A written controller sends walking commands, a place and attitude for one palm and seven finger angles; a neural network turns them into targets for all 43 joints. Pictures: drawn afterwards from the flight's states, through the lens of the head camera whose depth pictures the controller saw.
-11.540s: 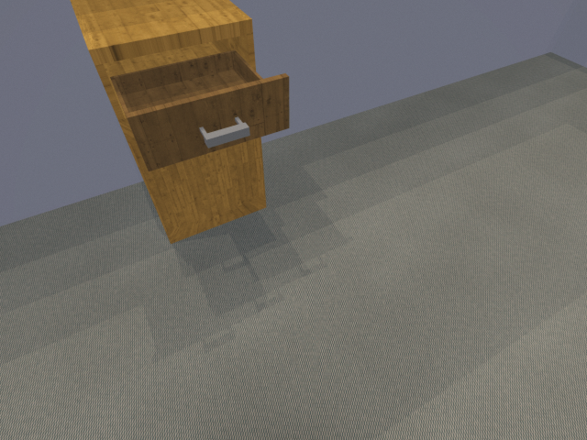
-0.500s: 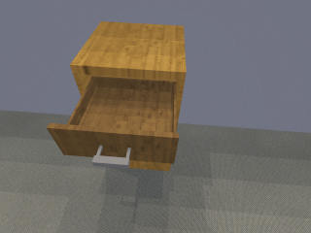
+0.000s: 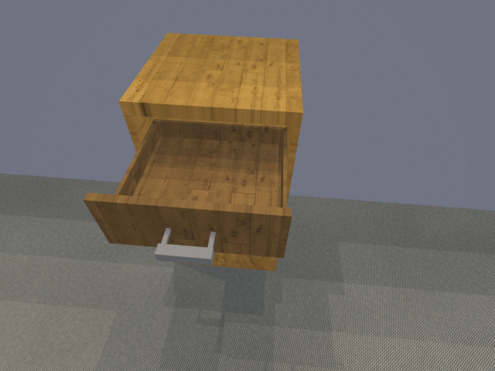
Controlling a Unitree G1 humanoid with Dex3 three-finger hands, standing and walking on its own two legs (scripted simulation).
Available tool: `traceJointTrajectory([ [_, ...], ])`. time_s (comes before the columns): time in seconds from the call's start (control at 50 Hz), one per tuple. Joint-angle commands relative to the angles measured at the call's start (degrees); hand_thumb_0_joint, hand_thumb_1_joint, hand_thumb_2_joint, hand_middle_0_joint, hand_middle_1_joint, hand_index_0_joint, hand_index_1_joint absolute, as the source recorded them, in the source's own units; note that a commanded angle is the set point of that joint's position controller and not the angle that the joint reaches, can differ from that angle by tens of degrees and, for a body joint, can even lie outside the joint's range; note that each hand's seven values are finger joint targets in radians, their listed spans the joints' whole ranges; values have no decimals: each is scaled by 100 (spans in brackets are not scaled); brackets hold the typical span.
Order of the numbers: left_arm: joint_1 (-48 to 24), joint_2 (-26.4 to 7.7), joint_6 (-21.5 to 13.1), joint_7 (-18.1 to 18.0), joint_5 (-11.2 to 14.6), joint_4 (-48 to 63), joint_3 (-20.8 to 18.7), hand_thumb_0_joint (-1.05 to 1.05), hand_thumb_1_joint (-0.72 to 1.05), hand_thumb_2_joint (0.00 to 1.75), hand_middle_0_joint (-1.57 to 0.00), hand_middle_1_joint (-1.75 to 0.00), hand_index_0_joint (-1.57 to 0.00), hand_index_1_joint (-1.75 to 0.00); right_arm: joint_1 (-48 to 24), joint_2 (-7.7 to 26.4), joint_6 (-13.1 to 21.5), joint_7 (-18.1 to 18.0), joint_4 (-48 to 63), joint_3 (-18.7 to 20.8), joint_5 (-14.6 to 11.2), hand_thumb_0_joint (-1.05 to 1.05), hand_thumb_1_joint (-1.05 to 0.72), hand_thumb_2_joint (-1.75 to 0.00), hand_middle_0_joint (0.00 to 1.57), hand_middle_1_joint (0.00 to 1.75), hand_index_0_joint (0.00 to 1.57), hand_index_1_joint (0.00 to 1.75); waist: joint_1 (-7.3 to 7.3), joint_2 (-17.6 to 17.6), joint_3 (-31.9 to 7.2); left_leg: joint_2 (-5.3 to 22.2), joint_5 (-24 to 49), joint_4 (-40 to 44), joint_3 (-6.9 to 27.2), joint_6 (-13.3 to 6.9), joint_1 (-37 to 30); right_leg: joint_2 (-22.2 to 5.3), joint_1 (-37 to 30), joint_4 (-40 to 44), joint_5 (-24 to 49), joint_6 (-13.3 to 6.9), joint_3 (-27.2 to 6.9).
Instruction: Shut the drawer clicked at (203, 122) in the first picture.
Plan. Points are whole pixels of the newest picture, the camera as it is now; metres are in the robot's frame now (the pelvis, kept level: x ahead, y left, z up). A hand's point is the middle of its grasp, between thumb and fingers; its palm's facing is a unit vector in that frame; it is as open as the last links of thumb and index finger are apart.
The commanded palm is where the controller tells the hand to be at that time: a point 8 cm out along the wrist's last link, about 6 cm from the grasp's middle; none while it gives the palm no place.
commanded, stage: come to a stop and stand still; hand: left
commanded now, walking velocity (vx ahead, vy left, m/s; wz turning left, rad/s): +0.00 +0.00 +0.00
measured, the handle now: (187, 244) +0.37 +0.14 -0.06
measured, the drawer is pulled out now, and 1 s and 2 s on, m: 0.28 0.28 0.28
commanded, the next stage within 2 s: look again from close up in 0.72 s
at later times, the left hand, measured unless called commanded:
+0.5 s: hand out of the picture -0.02 +0.17 -0.17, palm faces +0.03 -0.99 -0.17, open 7.4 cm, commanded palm none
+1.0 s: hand out of the picture -0.02 +0.16 -0.17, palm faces +0.04 -0.99 -0.16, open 7.4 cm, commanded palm none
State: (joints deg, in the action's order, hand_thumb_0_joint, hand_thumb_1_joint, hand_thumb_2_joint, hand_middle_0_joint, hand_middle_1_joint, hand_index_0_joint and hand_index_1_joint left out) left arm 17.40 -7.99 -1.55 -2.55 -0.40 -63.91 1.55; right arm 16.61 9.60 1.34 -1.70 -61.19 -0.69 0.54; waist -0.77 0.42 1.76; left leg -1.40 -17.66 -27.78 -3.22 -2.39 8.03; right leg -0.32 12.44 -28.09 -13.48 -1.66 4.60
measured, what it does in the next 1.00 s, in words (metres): stands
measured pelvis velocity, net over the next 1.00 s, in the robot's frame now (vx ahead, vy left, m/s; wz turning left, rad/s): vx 0.00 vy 0.01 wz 0.01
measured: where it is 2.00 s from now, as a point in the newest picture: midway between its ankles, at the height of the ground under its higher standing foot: outside the picture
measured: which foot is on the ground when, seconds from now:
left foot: down 0.00-1.00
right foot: down 0.00-1.00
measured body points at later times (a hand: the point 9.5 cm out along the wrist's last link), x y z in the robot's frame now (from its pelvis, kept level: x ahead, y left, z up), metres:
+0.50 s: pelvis -0.01 +0.02 +0.00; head -0.01 +0.02 +0.45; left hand -0.02 +0.23 -0.16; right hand -0.03 -0.19 -0.16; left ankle -0.03 +0.09 -0.74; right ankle +0.02 -0.10 -0.74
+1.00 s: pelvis +0.00 +0.01 +0.00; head +0.00 +0.01 +0.45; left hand -0.02 +0.22 -0.16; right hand -0.01 -0.20 -0.16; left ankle -0.03 +0.09 -0.74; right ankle +0.02 -0.10 -0.74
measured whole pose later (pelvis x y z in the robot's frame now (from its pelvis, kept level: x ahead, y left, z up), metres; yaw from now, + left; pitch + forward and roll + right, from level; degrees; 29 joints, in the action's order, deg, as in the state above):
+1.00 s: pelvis +0.00 +0.01 +0.00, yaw +0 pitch -2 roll +0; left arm 18.5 -6.6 -0.9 -2.4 -0.6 -63.6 0.7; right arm 17.9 6.9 1.7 -1.3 -64.8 -1.5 0.4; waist 0.1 -0.2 2.1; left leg -3.0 -15.0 -23.3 -3.3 -3.4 6.3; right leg -1.7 11.6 -25.7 -12.0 -0.7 4.3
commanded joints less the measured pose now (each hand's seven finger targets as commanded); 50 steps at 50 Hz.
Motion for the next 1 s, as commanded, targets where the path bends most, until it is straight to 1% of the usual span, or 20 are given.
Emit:
traceJointTrajectory([
  [0.0,201,-575,6,22,-27,262,-92,0,90,90,-20,-30,-20,-30,376,444,-44,27,255,60,12,0,-90,-90,20,30,20,30,3,-157,711,631,-13,810,728,36,897,-653,235,738,-419,-180,-854],
  [0.02,219,-568,7,28,-37,282,-104,0,90,90,-20,-30,-20,-30,386,457,-41,41,271,71,19,0,-90,-90,20,30,20,30,5,-111,732,599,-72,848,740,25,905,-641,297,763,-545,-170,-868],
  [0.04,205,-615,24,36,-35,312,-121,0,90,90,-20,-30,-20,-30,407,452,-43,43,274,78,27,0,-90,-90,20,30,20,30,9,71,661,631,-88,935,793,3,901,-616,266,717,-501,-172,-829],
  [0.1,266,-553,21,38,-35,360,-133,0,90,90,-20,-30,-20,-30,423,476,-14,48,303,78,29,0,-90,-90,20,30,20,30,38,-33,525,631,-155,1000,853,-25,955,-586,103,642,-338,-138,-769],
  [0.16,281,-523,24,45,-34,365,-137,0,90,90,-20,-30,-20,-30,443,480,12,47,277,67,25,0,-90,-90,20,30,20,30,58,45,444,654,-70,1079,911,-38,942,-580,-18,580,-110,-120,-675],
  [0.22,307,-488,6,38,-24,345,-133,0,90,90,-20,-30,-20,-30,507,455,39,45,198,50,14,0,-90,-90,20,30,20,30,59,-40,307,635,270,1019,876,-37,824,-617,-157,563,139,-116,-661],
  [0.24,295,-513,20,43,-22,343,-143,0,90,90,-20,-30,-20,-30,521,446,44,42,170,53,13,0,-90,-90,20,30,20,30,80,77,299,677,326,1082,904,-52,808,-597,-167,530,188,-108,-600],
  [0.32,346,-444,14,34,-19,307,-136,0,90,90,-20,-30,-20,-30,547,419,46,38,84,38,4,0,-90,-90,20,30,20,30,83,-65,380,650,367,1042,877,-46,820,-623,-170,555,242,-92,-604],
  [0.34,337,-457,24,39,-23,300,-141,0,90,90,-20,-30,-20,-30,570,393,47,38,57,43,0,0,-90,-90,20,30,20,30,84,44,403,669,368,1126,904,-53,821,-604,-165,545,255,-93,-561],
  [0.38,358,-410,24,30,-26,274,-138,0,90,90,-20,-30,-20,-30,568,395,36,36,22,43,4,0,-90,-90,20,30,20,30,81,-50,450,659,291,1106,914,-49,823,-601,-137,546,233,-85,-571],
  [0.46,409,-371,21,29,-30,240,-144,0,90,90,-20,-30,-20,-30,596,360,42,35,-46,43,-1,0,-90,-90,20,30,20,30,80,18,440,657,254,1169,927,-52,778,-599,-133,551,265,-78,-544],
  [0.52,473,-334,3,19,-25,196,-139,0,90,90,-20,-30,-20,-30,627,327,62,25,-110,32,-8,0,-90,-90,20,30,20,30,78,15,291,653,611,1085,844,-48,570,-617,-192,541,490,-72,-562],
  [0.54,451,-357,15,22,-23,193,-148,0,90,90,-20,-30,-20,-30,652,309,67,17,-126,34,-11,0,-90,-90,20,30,20,30,76,104,283,686,729,1132,862,-57,531,-597,-205,522,526,-68,-509],
  [0.6,475,-306,6,11,-22,155,-141,0,90,90,-20,-30,-20,-30,654,304,71,6,-173,21,-16,0,-90,-90,20,30,20,30,70,-74,287,670,918,1022,788,-40,460,-630,-223,533,642,-63,-537],
  [0.66,475,-294,17,9,-28,148,-148,0,90,90,-20,-30,-20,-30,651,292,74,-2,-209,21,-18,0,-90,-90,20,30,20,30,75,-29,383,676,1017,1045,792,-38,461,-614,-184,527,675,-57,-533],
  [0.74,513,-298,20,9,-24,128,-147,0,90,90,-20,-30,-20,-30,619,247,72,-6,-247,13,-22,0,-90,-90,20,30,20,30,91,65,429,668,994,1087,767,-48,430,-615,-168,574,663,-59,-533],
  [0.8,532,-272,9,2,-26,128,-150,0,90,90,-20,-30,-20,-30,629,249,69,-4,-248,13,-23,0,-90,-90,20,30,20,30,73,-68,413,649,951,1058,763,-33,422,-625,-172,589,670,-69,-589],
  [0.84,541,-298,16,9,-23,128,-145,0,90,90,-20,-30,-20,-30,599,231,70,-5,-270,10,-25,0,-90,-90,20,30,20,30,99,86,451,658,934,1097,749,-45,409,-615,-156,621,647,-66,-567],
  [0.92,557,-282,2,6,-26,146,-151,0,90,90,-20,-30,-20,-30,613,217,70,2,-276,13,-26,0,-90,-90,20,30,20,30,88,-130,402,641,879,1072,730,-36,397,-638,-176,634,655,-69,-598],
  [0.98,555,-299,0,6,-25,152,-152,0,90,90,-20,-30,-20,-30,594,225,76,-2,-295,12,-24,0,-90,-90,20,30,20,30,86,-48,352,642,977,1051,714,-28,346,-649,-206,632,721,-77,-601],
])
